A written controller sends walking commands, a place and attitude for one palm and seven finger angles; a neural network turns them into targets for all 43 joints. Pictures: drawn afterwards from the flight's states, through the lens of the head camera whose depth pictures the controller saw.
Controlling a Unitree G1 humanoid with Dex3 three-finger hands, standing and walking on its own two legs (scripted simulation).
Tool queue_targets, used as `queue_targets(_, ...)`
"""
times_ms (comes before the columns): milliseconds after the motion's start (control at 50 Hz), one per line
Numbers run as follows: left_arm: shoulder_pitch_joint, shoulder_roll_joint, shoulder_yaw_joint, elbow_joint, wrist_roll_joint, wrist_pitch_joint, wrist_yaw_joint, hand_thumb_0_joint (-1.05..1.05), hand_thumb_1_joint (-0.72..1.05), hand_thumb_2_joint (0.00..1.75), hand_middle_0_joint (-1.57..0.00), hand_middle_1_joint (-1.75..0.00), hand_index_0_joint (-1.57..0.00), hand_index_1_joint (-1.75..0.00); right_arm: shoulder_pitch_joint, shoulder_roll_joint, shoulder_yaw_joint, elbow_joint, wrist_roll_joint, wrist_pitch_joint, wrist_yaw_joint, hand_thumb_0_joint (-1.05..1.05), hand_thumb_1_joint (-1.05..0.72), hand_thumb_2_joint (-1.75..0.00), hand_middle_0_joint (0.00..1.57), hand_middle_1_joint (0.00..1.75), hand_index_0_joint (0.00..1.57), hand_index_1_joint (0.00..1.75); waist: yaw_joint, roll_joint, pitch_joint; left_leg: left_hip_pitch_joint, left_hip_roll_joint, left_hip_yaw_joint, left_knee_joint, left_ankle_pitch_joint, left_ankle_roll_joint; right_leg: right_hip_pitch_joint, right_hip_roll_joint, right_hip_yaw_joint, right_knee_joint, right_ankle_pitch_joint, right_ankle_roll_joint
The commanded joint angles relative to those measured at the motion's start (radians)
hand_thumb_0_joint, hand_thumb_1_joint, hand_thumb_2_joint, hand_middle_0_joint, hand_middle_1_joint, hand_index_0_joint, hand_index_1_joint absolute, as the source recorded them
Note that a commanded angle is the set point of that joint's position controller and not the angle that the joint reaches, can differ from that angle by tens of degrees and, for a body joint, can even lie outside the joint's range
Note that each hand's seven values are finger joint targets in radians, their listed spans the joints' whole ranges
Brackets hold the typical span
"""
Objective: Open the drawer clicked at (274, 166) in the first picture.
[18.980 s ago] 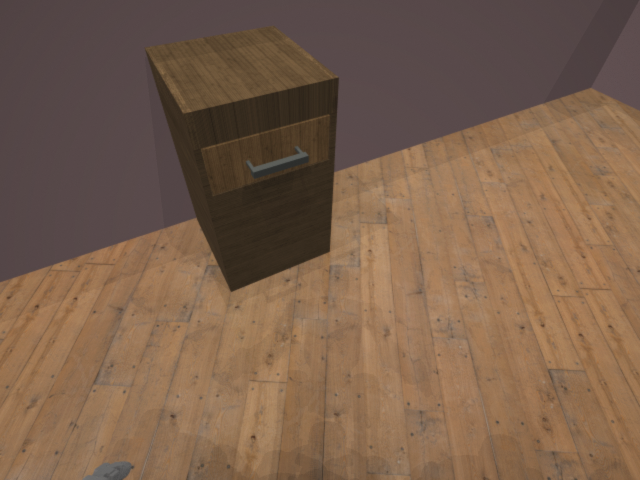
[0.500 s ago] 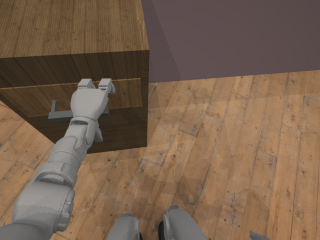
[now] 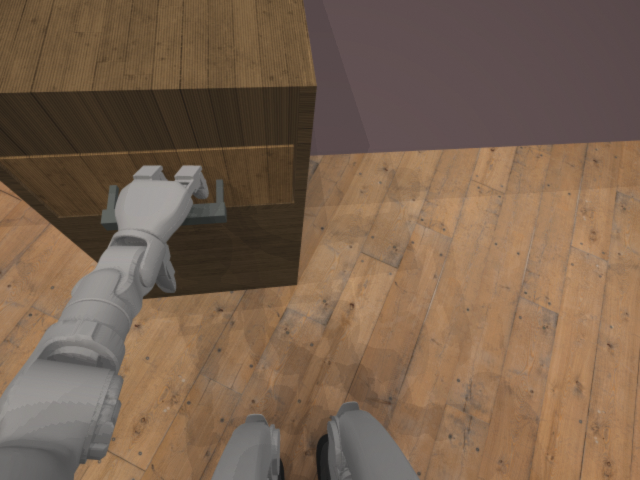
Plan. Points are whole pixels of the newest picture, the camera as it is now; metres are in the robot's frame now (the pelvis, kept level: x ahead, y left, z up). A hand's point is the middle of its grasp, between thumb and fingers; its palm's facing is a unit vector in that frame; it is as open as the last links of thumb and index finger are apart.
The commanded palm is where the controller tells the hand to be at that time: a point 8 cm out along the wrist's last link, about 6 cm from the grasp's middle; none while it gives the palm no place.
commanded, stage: lower the fingers behind the handle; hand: left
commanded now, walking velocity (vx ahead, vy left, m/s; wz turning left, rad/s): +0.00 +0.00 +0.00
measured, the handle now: (167, 203) +0.51 +0.21 -0.09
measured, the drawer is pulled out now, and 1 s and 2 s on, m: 0.00 0.00 0.00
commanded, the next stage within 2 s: close the thumb around the handle in 1.18 s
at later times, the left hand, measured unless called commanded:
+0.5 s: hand (163, 227) +0.46 +0.20 -0.08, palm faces -0.11 -0.04 -0.99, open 13.9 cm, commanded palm +0.44 +0.20 -0.04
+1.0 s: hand (159, 240) +0.45 +0.21 -0.11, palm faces -0.06 -0.02 -1.00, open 13.9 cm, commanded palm +0.44 +0.20 -0.06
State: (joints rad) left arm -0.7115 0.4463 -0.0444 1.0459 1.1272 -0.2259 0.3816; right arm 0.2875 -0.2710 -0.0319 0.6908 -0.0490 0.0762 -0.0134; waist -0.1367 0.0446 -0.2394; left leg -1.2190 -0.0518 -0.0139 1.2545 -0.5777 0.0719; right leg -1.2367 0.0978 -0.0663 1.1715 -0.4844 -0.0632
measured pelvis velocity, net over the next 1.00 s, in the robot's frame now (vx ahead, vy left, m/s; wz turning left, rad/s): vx -0.03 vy -0.01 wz -0.01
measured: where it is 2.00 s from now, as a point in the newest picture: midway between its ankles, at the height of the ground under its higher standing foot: outside the picture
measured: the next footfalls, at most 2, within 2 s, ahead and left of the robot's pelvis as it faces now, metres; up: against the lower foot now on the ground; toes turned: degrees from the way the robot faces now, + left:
none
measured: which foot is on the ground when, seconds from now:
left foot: down 0.00-1.00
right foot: down 0.00-1.00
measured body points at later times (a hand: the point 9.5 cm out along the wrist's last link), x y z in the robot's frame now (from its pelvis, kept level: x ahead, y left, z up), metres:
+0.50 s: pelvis -0.01 +0.00 -0.02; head +0.14 +0.02 +0.41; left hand +0.46 +0.20 -0.02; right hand +0.03 -0.26 -0.14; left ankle -0.01 +0.07 -0.62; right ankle +0.02 -0.09 -0.62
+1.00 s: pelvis -0.03 -0.01 -0.04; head +0.15 +0.00 +0.37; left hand +0.45 +0.21 -0.05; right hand +0.03 -0.27 -0.18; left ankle -0.01 +0.07 -0.62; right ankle +0.02 -0.09 -0.62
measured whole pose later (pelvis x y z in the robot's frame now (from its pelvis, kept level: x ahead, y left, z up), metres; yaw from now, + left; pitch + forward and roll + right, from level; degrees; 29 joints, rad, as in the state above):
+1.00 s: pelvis -0.03 -0.01 -0.04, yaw +0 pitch +34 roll -3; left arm -0.79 0.46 0.01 1.12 1.14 -0.03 0.56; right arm 0.23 -0.23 -0.01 0.70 -0.05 0.06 0.04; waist -0.14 0.06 -0.23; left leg -1.42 -0.05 0.00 1.42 -0.60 0.07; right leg -1.44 0.10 -0.08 1.35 -0.50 -0.07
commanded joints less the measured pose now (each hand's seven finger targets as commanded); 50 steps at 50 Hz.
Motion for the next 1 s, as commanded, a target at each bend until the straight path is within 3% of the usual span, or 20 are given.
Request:
queue_targets(0,-0.316,0.33,0.227,-0.235,0.041,0.0,0.235,0.0,-0.5,0.3,-0.3,-1.2,-0.3,-1.2,0.121,-0.137,-0.052,-0.068,-0.027,0.02,0.011,0.0,-0.9,-0.9,0.2,0.3,0.2,0.3,0.072,0.168,-0.497,0.308,0.043,-0.064,-0.073,0.585,-0.045,0.201,-0.03,0.058,-0.003,0.352,-0.007)
queue_targets(20,-0.325,0.348,0.25,-0.244,0.058,0.025,0.286,0.0,-0.5,0.3,-0.3,-1.2,-0.3,-1.2,0.124,-0.142,-0.055,-0.074,-0.031,0.026,0.018,0.0,-0.9,-0.9,0.2,0.3,0.2,0.3,0.07,0.156,-0.526,0.326,0.054,-0.078,-0.068,0.606,-0.055,0.196,-0.031,0.055,0.014,0.355,0.0)
queue_targets(60,-0.32,0.305,0.25,-0.246,0.069,0.085,0.369,0.0,-0.5,0.3,-0.3,-1.2,-0.3,-1.2,0.115,-0.137,-0.061,-0.079,-0.035,0.029,0.033,0.0,-0.9,-0.9,0.2,0.3,0.2,0.3,0.068,0.139,-0.586,0.339,0.061,-0.078,-0.054,0.633,-0.056,0.221,-0.037,0.056,0.029,0.4,0.01)
queue_targets(100,-0.358,0.239,0.204,-0.197,0.067,0.158,0.404,0.0,-0.5,0.3,-0.3,-1.2,-0.3,-1.2,0.115,-0.136,-0.064,-0.071,-0.032,0.024,0.047,0.0,-0.9,-0.9,0.2,0.3,0.2,0.3,0.037,0.11,-0.609,0.36,0.07,-0.098,-0.055,0.639,-0.059,0.213,-0.042,0.043,0.034,0.41,0.02)
queue_targets(140,-0.402,0.196,0.145,-0.139,0.057,0.232,0.386,0.0,-0.5,0.3,-0.3,-1.2,-0.3,-1.2,0.134,-0.152,-0.073,-0.048,-0.02,0.017,0.058,0.0,-0.9,-0.9,0.2,0.3,0.2,0.3,0.006,0.091,-0.617,0.399,0.079,-0.116,-0.066,0.602,-0.066,0.193,-0.041,0.029,0.013,0.38,0.029)
queue_targets(200,-0.51,0.194,0.098,-0.157,0.004,0.284,0.306,0.0,-0.5,0.3,-0.3,-1.2,-0.3,-1.2,0.151,-0.164,-0.072,-0.034,-0.007,0.007,0.054,0.0,-0.9,-0.9,0.2,0.3,0.2,0.3,-0.029,0.073,-0.687,0.439,0.072,-0.112,-0.084,0.559,-0.057,0.244,-0.041,0.034,-0.025,0.376,0.036)
queue_targets(220,-0.521,0.202,0.088,-0.171,-0.004,0.285,0.271,0.0,-0.5,0.3,-0.3,-1.2,-0.3,-1.2,0.157,-0.166,-0.073,-0.033,-0.001,0.006,0.05,0.0,-0.9,-0.9,0.2,0.3,0.2,0.3,-0.03,0.094,-0.716,0.465,0.071,-0.115,-0.09,0.549,-0.058,0.246,-0.041,0.036,-0.034,0.364,0.038)
queue_targets(260,-0.522,0.139,0.02,-0.178,-0.024,0.267,0.196,0.0,-0.5,0.3,-0.3,-1.2,-0.3,-1.2,0.157,-0.159,-0.07,-0.026,0.002,0.004,0.038,0.0,-0.9,-0.9,0.2,0.3,0.2,0.3,-0.048,0.093,-0.692,0.483,0.067,-0.116,-0.095,0.524,-0.052,0.232,-0.038,0.034,-0.054,0.337,0.035)
queue_targets(300,-0.489,0.13,0.005,-0.13,-0.024,0.238,0.151,0.0,-0.5,0.3,-0.3,-1.2,-0.3,-1.2,0.165,-0.155,-0.059,-0.014,0.002,0.003,0.027,0.0,-0.9,-0.9,0.2,0.3,0.2,0.3,-0.052,0.109,-0.578,0.46,0.066,-0.111,-0.107,0.497,-0.048,0.182,-0.037,0.028,-0.065,0.296,0.026)
queue_targets(340,-0.413,0.154,0.027,-0.067,-0.009,0.207,0.135,0.0,-0.5,0.3,-0.3,-1.2,-0.3,-1.2,0.152,-0.149,-0.043,-0.019,-0.001,0.006,0.02,0.0,-0.9,-0.9,0.2,0.3,0.2,0.3,-0.032,0.083,-0.467,0.356,0.056,-0.085,-0.095,0.429,-0.032,0.165,-0.031,0.034,-0.062,0.254,0.016)
queue_targets(420,-0.321,0.159,0.038,0.012,0.026,0.152,0.155,0.0,-0.5,0.3,-0.3,-1.2,-0.3,-1.2,0.124,-0.134,-0.022,-0.047,-0.009,0.006,0.021,0.0,-0.9,-0.9,0.2,0.3,0.2,0.3,-0.013,0.066,-0.321,0.168,0.045,-0.046,-0.07,0.344,-0.016,0.151,-0.027,0.055,-0.05,0.224,0.003)
queue_targets(440,-0.275,0.188,0.072,0.03,0.028,0.148,0.167,0.0,-0.5,0.3,-0.3,-1.2,-0.3,-1.2,0.121,-0.137,-0.02,-0.053,-0.012,0.006,0.024,0.0,-0.9,-0.9,0.2,0.3,0.2,0.3,0.009,0.05,-0.321,0.128,0.042,-0.04,-0.061,0.328,-0.015,0.166,-0.026,0.061,-0.039,0.219,-0.001)
queue_targets(500,-0.262,0.202,0.102,0.01,0.027,0.135,0.203,0.0,-0.5,0.3,-0.3,-1.2,-0.3,-1.2,0.11,-0.135,-0.025,-0.075,-0.016,0.0,0.03,0.0,-0.9,-0.9,0.2,0.3,0.2,0.3,0.02,0.033,-0.356,0.07,0.04,-0.033,-0.039,0.324,-0.013,0.196,-0.028,0.075,-0.013,0.241,0.0)
queue_targets(580,-0.344,0.255,0.145,-0.118,0.048,0.106,0.264,0.0,-0.5,0.3,-0.3,-1.2,-0.3,-1.2,0.119,-0.145,-0.044,-0.076,-0.017,-0.016,0.036,0.0,-0.9,-0.9,0.2,0.3,0.2,0.3,0.028,0.083,-0.52,0.117,0.046,-0.043,-0.007,0.358,-0.02,0.205,-0.031,0.083,0.034,0.265,0.008)
queue_targets(640,-0.422,0.249,0.149,-0.2,0.054,0.089,0.302,0.0,-0.5,0.3,-0.3,-1.2,-0.3,-1.2,0.13,-0.151,-0.064,-0.05,-0.018,-0.025,0.04,0.0,-0.9,-0.9,0.2,0.3,0.2,0.3,0.008,0.105,-0.629,0.207,0.057,-0.073,0.015,0.402,-0.03,0.167,-0.034,0.07,0.06,0.275,0.019)
queue_targets(740,-0.428,0.235,0.141,-0.097,0.038,0.159,0.323,0.0,-0.5,0.3,-0.3,-1.2,-0.3,-1.2,0.141,-0.16,-0.065,-0.006,-0.019,-0.033,0.052,0.0,-0.9,-0.9,0.2,0.3,0.2,0.3,-0.011,0.101,-0.59,0.208,0.055,-0.079,0.028,0.396,-0.037,0.1,-0.033,0.048,0.065,0.247,0.024)
queue_targets(760,-0.455,0.206,0.103,-0.096,0.038,0.174,0.316,0.0,-0.5,0.3,-0.3,-1.2,-0.3,-1.2,0.137,-0.158,-0.062,-0.007,-0.018,-0.033,0.052,0.0,-0.9,-0.9,0.2,0.3,0.2,0.3,-0.024,0.13,-0.582,0.209,0.055,-0.079,0.026,0.395,-0.039,0.093,-0.033,0.046,0.064,0.247,0.023)
queue_targets(820,-0.477,0.237,0.114,-0.129,0.024,0.193,0.282,0.0,-0.5,0.3,-0.3,-1.2,-0.3,-1.2,0.141,-0.16,-0.061,-0.012,-0.012,-0.033,0.052,0.0,-0.9,-0.9,0.2,0.3,0.2,0.3,-0.018,0.124,-0.646,0.239,0.053,-0.074,0.021,0.414,-0.035,0.151,-0.035,0.051,0.055,0.285,0.025)
queue_targets(860,-0.455,0.233,0.103,-0.126,0.011,0.197,0.25,0.0,-0.5,0.3,-0.3,-1.2,-0.3,-1.2,0.136,-0.156,-0.055,-0.02,-0.007,-0.029,0.047,0.0,-0.9,-0.9,0.2,0.3,0.2,0.3,-0.017,0.112,-0.636,0.222,0.046,-0.063,0.015,0.394,-0.028,0.177,-0.031,0.055,0.04,0.282,0.024)
queue_targets(980,-0.386,0.228,0.082,-0.062,0.01,0.175,0.199,0.0,-0.5,0.3,-0.3,-1.2,-0.3,-1.2,0.123,-0.142,-0.031,-0.034,-0.003,-0.031,0.032,0.0,-0.9,-0.9,0.2,0.3,0.2,0.3,-0.017,0.057,-0.477,0.069,0.037,-0.031,0.015,0.292,-0.008,0.206,-0.031,0.075,0.015,0.237,0.02)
